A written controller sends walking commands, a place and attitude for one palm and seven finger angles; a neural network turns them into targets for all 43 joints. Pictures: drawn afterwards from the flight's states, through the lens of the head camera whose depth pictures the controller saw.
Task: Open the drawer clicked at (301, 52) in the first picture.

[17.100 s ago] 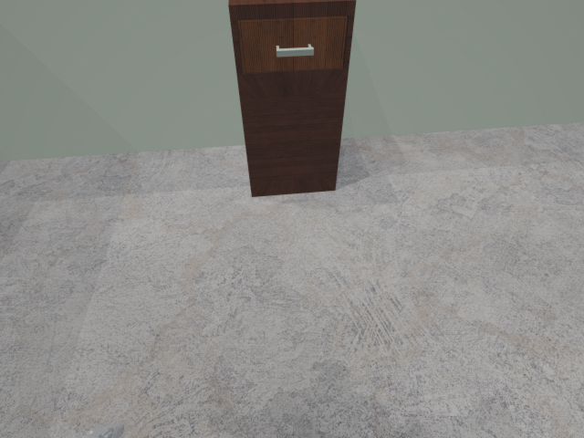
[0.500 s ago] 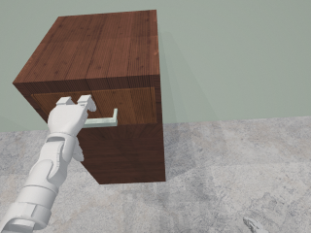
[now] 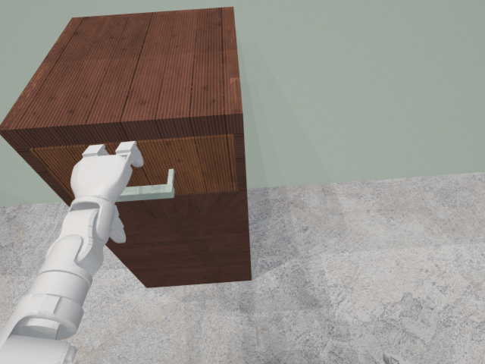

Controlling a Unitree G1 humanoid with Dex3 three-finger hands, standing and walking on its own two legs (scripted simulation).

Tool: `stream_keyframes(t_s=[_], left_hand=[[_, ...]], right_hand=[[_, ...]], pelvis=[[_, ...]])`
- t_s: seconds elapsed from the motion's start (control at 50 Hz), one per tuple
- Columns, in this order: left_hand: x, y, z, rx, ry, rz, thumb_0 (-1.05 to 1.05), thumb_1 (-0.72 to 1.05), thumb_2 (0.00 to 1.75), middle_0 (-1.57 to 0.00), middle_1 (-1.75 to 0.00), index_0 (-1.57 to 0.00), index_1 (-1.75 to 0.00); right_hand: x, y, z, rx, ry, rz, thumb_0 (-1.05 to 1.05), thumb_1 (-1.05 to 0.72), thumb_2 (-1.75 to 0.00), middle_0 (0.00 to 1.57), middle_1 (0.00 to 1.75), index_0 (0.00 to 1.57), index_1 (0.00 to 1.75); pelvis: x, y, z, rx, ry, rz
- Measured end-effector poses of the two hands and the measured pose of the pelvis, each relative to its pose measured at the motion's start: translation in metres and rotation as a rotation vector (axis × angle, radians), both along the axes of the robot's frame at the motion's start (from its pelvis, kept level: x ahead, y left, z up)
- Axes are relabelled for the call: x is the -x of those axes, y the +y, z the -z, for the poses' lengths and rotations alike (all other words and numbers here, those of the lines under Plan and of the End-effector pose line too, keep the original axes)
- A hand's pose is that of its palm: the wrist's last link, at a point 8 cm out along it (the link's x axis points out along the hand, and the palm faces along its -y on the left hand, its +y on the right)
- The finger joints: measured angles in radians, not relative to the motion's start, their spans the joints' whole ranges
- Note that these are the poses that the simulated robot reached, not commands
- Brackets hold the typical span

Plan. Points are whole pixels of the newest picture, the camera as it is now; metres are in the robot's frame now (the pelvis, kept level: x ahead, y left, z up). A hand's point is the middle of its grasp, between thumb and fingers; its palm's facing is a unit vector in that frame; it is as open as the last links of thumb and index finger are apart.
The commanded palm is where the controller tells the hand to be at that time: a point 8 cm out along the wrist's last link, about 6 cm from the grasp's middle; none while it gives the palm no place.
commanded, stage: move the hooked fingers above the handle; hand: left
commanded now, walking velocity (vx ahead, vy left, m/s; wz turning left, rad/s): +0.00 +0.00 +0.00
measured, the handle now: (142, 184) +0.45 +0.25 -0.01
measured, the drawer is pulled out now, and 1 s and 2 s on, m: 0.00 0.00 0.00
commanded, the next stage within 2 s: none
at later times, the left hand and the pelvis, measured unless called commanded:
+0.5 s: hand (118, 188) +0.40 +0.26 +0.04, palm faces -0.04 -0.02 -1.00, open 13.7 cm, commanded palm +0.38 +0.26 +0.10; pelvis -0.01 -0.01 +0.00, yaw -1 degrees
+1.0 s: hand (116, 184) +0.41 +0.26 +0.05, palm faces -0.01 -0.01 -1.00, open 13.7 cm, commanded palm +0.38 +0.26 +0.10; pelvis -0.01 +0.00 +0.00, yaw -1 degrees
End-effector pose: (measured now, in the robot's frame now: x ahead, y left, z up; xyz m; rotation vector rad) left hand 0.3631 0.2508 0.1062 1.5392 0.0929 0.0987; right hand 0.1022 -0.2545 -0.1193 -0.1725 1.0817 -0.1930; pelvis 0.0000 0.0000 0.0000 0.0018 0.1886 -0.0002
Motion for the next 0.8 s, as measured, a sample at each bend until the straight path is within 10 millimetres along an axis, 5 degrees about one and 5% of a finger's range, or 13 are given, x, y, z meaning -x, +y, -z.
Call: stream_keyframes(t_s=[0.38,0.56,0.8], left_hand=[[-0.029,-0.008,0.007,-0.012,0.029,0.032,0.00,-0.49,0.30,-0.35,-1.23,-0.34,-1.21],[-0.019,0.016,0.013,-0.026,0.053,-0.038,0.00,-0.48,0.30,-0.33,-1.22,-0.33,-1.21],[-0.027,-0.003,0.007,-0.002,0.008,0.045,0.00,-0.49,0.30,-0.34,-1.22,-0.32,-1.21]], right_hand=[[0.034,-0.019,0.007,0.039,0.071,0.053,0.01,-0.91,-0.90,0.21,0.30,0.20,0.30],[0.058,-0.022,0.008,0.038,0.120,0.085,0.01,-0.91,-0.90,0.21,0.30,0.20,0.30],[0.055,-0.014,0.005,0.042,0.099,0.072,0.01,-0.91,-0.90,0.21,0.30,0.20,0.30]], pelvis=[[0.008,-0.009,0.005,-0.001,0.043,0.002],[0.011,-0.008,0.005,0.000,0.047,0.008],[0.015,0.000,0.005,0.006,0.041,-0.002]])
